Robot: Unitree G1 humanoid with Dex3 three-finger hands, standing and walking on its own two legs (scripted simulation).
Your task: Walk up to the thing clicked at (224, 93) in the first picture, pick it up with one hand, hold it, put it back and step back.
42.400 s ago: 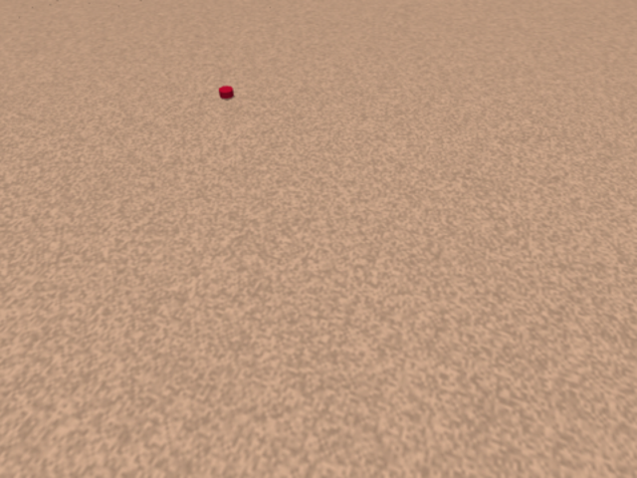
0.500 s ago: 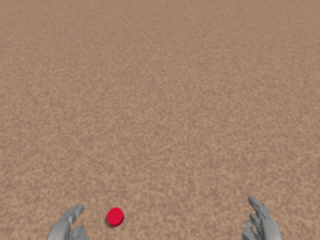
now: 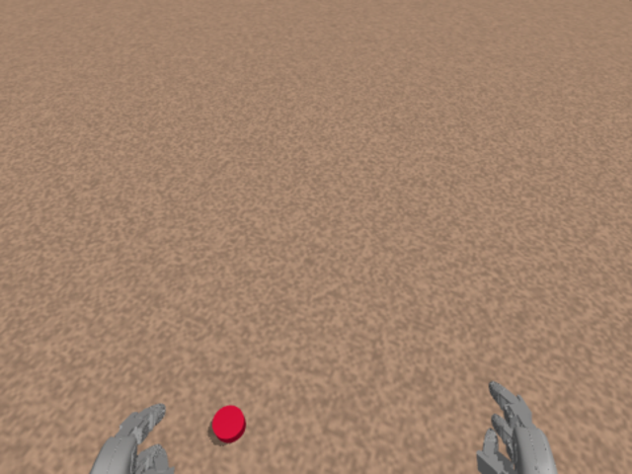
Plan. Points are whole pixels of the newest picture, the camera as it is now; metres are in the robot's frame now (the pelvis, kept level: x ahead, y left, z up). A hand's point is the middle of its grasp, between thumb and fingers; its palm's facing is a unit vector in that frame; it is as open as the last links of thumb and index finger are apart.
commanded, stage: home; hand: left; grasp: from above
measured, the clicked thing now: (229, 423) +0.40 +0.24 -0.69
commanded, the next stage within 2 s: stand in 0.82 s
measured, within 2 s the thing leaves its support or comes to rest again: neither
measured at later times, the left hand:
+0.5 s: hand (168, 468) +0.17 +0.18 -0.05, palm faces +0.04 -0.98 -0.21, open 7.4 cm
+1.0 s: hand (162, 469) +0.17 +0.20 -0.07, palm faces +0.02 -0.96 -0.29, open 7.4 cm
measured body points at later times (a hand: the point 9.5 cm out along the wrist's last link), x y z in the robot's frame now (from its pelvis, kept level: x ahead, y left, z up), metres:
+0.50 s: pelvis +0.01 +0.00 +0.00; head +0.02 +0.01 +0.45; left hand +0.16 +0.23 -0.03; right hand +0.17 -0.24 -0.06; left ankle +0.02 +0.13 -0.68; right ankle +0.00 -0.13 -0.68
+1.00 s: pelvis +0.00 +0.00 +0.01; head +0.02 +0.01 +0.46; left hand +0.17 +0.25 -0.05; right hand +0.16 -0.25 -0.08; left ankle +0.02 +0.13 -0.68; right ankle +0.00 -0.13 -0.68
